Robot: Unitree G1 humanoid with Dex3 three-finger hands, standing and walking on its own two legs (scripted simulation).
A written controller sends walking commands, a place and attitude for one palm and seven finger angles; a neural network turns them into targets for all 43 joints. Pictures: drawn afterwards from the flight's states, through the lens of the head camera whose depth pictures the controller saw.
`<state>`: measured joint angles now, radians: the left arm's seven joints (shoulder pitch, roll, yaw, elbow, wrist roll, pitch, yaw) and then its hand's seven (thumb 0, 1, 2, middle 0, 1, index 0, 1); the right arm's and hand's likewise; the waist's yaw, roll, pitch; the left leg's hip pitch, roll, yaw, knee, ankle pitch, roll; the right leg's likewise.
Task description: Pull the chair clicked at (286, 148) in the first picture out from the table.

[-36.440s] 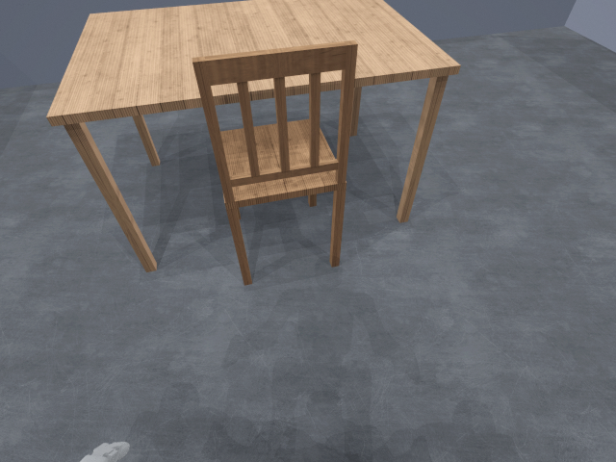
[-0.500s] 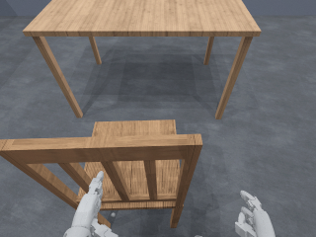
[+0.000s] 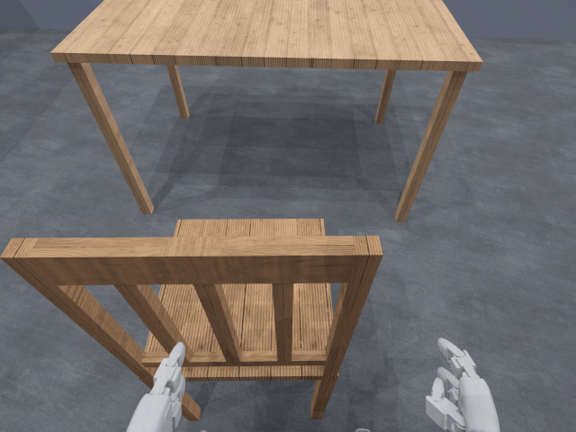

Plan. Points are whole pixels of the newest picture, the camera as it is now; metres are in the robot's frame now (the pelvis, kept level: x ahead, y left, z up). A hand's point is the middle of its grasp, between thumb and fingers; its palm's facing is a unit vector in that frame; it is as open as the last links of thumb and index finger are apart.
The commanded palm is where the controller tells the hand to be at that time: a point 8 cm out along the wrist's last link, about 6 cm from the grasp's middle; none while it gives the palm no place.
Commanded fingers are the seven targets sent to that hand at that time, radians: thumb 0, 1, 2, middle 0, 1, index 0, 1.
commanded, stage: draw the hand back to the body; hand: left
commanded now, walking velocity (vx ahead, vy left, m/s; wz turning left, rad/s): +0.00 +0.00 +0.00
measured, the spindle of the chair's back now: (222, 324) +0.28 +0.11 -0.03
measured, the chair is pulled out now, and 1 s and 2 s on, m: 0.61 0.61 0.61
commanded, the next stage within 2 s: step back with the hand held close in 1.52 s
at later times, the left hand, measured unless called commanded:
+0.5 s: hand (133, 401) +0.15 +0.17 +0.09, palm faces +0.05 -0.98 -0.21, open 17.0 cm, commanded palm +0.12 +0.23 +0.12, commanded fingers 0.00 -0.22 0.36 -0.05 -0.07 -0.05 -0.07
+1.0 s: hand (23, 328) +0.19 +0.24 +0.19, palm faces +0.41 -0.80 -0.44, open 11.4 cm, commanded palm +0.14 +0.28 +0.22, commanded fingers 0.00 0.68 0.80 -0.17 -0.25 -0.17 -0.25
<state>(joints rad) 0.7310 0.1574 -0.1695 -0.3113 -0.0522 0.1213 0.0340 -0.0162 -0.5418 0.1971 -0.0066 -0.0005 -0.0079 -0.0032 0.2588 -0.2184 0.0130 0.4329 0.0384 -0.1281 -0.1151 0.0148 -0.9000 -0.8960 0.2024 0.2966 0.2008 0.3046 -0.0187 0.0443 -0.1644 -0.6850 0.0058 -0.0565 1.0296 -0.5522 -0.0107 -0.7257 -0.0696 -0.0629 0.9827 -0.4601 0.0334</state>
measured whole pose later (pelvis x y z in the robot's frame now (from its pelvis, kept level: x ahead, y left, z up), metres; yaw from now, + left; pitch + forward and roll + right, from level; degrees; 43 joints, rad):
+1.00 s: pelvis +0.01 -0.01 +0.06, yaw +0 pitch -2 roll -1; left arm 0.57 0.35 0.24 -0.44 -0.05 0.00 0.18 0.00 0.33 0.62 -0.14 -0.19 -0.14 -0.19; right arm 0.20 -0.22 0.02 0.63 0.03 -0.15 -0.13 0.01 -0.90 -0.90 0.20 0.30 0.20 0.30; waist 0.06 0.09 -0.01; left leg -0.16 0.03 -0.05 0.57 -0.37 -0.03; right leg -0.20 -0.04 -0.08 0.54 -0.29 0.02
